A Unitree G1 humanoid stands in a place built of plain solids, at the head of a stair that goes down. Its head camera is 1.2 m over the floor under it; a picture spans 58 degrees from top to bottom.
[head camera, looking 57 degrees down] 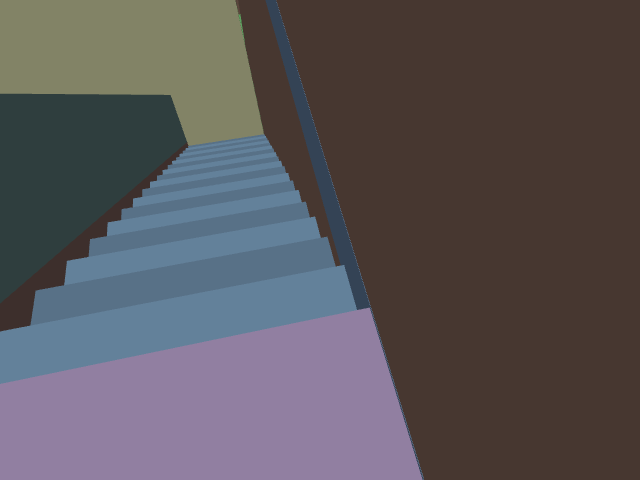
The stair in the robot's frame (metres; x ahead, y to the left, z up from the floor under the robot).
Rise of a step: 0.21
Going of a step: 0.27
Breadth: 1.25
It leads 12 degrees to the left of straight ahead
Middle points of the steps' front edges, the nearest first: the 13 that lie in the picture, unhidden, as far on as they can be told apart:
0.41 0.46 0.00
0.67 0.52 -0.21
0.94 0.57 -0.42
1.21 0.63 -0.63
1.47 0.69 -0.85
1.74 0.75 -1.06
2.00 0.81 -1.27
2.27 0.87 -1.48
2.54 0.93 -1.69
2.80 0.99 -1.91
3.07 1.05 -2.12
3.34 1.10 -2.33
3.60 1.16 -2.54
